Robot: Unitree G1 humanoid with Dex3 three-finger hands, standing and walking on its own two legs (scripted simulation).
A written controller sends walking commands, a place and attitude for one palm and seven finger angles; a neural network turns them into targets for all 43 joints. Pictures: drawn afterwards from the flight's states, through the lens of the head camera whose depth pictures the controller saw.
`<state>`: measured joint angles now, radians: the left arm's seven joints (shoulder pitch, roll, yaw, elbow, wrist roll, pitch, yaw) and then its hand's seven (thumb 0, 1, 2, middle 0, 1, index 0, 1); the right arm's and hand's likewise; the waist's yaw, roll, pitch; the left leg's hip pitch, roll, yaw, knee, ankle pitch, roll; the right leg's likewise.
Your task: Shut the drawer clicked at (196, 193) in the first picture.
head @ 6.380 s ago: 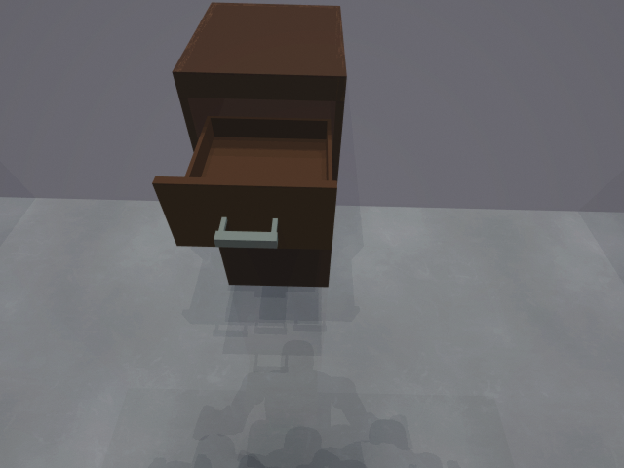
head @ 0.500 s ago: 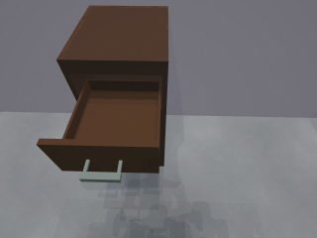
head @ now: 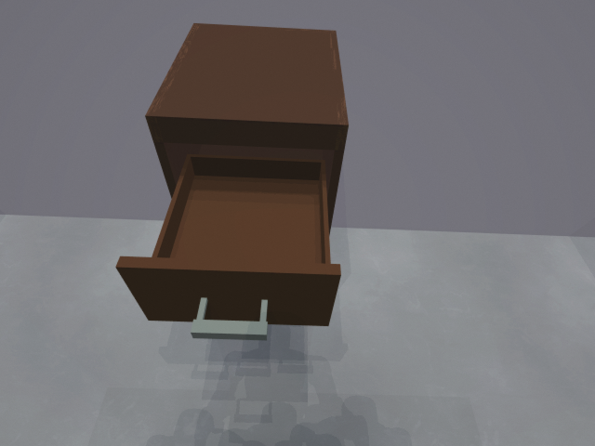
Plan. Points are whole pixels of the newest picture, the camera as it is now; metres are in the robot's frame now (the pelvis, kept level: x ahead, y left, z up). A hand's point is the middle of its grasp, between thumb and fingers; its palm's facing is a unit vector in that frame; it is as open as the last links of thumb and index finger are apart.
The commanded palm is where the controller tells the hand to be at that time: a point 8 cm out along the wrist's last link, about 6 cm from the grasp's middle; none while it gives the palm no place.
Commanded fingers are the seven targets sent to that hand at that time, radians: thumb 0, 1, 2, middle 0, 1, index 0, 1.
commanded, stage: come to a stop and stand still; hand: left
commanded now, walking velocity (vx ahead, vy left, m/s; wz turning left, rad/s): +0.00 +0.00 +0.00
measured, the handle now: (232, 317) +0.32 +0.13 -0.08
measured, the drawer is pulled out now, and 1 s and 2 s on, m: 0.30 0.30 0.30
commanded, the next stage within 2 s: look again from close up in 0.18 s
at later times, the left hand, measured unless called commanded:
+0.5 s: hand out of the picture -0.01 +0.16 -0.18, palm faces +0.01 -0.98 -0.18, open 7.4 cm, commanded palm none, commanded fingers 0.00 0.90 0.90 -0.20 -0.30 -0.20 -0.30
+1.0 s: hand out of the picture +0.13 +0.17 -0.09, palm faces +0.22 -0.95 -0.23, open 7.1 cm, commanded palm +0.10 +0.19 -0.06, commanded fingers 0.00 0.90 0.90 -0.36 -0.47 -0.36 -0.47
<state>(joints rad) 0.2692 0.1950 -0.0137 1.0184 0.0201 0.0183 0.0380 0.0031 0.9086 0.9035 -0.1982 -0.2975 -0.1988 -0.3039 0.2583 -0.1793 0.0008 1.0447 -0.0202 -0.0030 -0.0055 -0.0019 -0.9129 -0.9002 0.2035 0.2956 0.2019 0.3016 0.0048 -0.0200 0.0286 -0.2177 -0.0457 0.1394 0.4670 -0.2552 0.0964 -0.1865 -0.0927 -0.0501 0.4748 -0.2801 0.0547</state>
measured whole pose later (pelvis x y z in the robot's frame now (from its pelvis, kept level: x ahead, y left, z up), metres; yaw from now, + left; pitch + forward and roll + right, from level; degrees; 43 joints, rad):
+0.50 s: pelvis +0.01 +0.00 +0.00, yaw +0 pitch -1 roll +0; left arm 0.31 0.14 -0.02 1.11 0.02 0.01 0.05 0.00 0.91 0.90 -0.20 -0.30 -0.20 -0.30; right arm 0.28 -0.14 0.00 1.15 -0.01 -0.02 -0.02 0.00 -0.92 -0.90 0.20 0.30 0.20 0.30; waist 0.01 -0.02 0.03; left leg -0.18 -0.06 0.15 0.43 -0.25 0.10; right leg -0.16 -0.10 -0.04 0.45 -0.28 0.07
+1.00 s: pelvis +0.00 -0.03 -0.01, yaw +2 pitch +1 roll +2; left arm 0.50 0.21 0.00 0.25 -0.11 0.01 0.14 0.04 0.96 0.90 -0.23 -0.33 -0.23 -0.33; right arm 0.38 -0.19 0.00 0.91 0.03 -0.23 -0.04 0.02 -0.93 -0.90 0.21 0.30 0.20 0.30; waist -0.02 -0.03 -0.02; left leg -0.27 -0.06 0.11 0.51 -0.27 0.06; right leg -0.27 -0.08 -0.05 0.60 -0.36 0.00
